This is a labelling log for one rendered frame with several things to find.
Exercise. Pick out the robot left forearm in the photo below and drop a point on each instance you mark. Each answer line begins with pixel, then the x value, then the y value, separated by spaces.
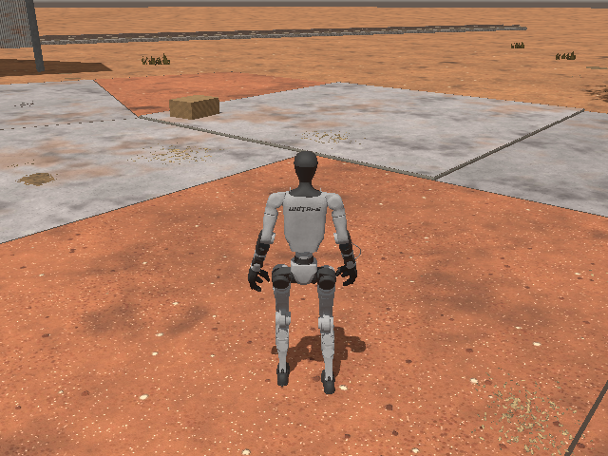
pixel 260 254

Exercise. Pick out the robot right thigh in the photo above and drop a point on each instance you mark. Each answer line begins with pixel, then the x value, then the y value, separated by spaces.
pixel 325 278

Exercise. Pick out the robot right forearm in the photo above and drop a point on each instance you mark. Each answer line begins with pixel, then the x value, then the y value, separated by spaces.
pixel 347 253

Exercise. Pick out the robot right hand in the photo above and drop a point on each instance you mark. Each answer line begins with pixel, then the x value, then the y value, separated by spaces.
pixel 347 272

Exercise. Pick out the robot left hand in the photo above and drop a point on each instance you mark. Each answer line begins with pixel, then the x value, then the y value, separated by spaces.
pixel 253 278

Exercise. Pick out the robot left foot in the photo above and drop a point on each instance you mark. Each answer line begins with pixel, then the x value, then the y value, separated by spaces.
pixel 282 378

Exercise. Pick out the robot left upper arm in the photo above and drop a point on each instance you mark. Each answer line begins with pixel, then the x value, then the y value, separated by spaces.
pixel 274 201

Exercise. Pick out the robot right upper arm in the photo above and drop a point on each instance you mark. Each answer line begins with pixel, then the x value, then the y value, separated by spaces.
pixel 335 203

